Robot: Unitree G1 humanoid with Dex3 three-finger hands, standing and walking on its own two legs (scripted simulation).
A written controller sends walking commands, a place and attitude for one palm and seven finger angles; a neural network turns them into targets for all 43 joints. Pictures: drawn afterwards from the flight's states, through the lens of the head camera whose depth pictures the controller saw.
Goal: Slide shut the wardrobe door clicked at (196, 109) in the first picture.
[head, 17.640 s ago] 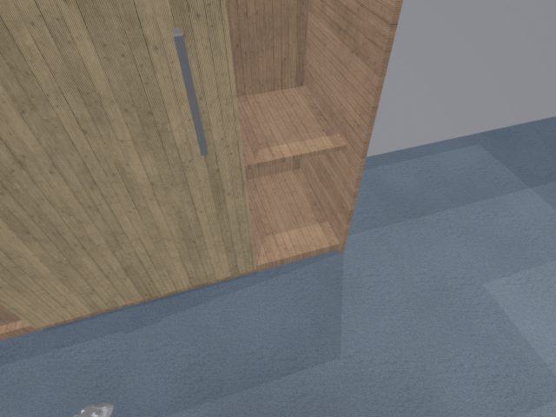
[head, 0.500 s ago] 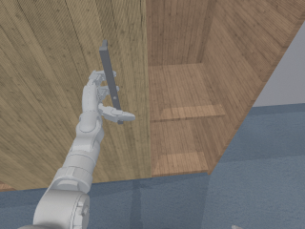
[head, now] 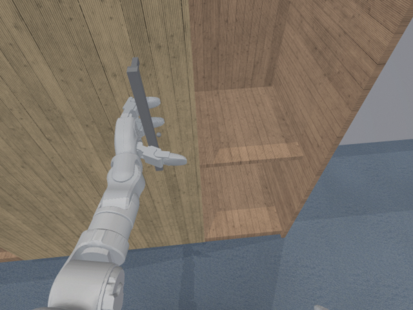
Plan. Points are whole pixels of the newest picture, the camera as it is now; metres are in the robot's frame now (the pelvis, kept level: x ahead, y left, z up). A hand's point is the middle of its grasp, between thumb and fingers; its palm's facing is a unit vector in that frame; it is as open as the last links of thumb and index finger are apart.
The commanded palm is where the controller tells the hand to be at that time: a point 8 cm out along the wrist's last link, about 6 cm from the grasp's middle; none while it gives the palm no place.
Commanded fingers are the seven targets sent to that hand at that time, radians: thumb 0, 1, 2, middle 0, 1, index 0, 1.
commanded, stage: slide the fingers in behind the handle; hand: left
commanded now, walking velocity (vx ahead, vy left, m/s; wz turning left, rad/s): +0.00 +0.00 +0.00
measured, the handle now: (149, 122) +0.48 +0.12 +0.10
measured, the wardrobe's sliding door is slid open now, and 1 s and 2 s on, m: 0.38 0.38 0.38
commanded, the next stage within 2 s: grip the handle and tug to test in 0.36 s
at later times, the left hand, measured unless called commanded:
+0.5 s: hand (151, 136) +0.42 +0.10 +0.12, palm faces +0.06 -1.00 +0.01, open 14.0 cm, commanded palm +0.39 +0.15 +0.11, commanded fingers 0.00 -0.36 0.36 -0.31 -1.22 -0.31 -1.22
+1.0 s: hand (154, 135) +0.43 +0.10 +0.12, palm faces +0.07 -1.00 +0.01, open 7.9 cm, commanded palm +0.40 +0.15 +0.11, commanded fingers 0.00 0.81 0.86 -0.44 -1.39 -0.44 -1.39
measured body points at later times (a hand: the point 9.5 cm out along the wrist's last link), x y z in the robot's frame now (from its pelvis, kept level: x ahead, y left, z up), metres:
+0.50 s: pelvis +0.00 +0.01 +0.00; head +0.03 -0.01 +0.45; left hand +0.41 +0.16 +0.12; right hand +0.08 -0.25 -0.12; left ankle +0.02 +0.12 -0.72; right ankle -0.04 -0.10 -0.72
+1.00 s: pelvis -0.01 +0.01 +0.00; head +0.02 +0.00 +0.45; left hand +0.42 +0.15 +0.12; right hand +0.07 -0.24 -0.12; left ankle +0.02 +0.12 -0.72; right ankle -0.04 -0.10 -0.72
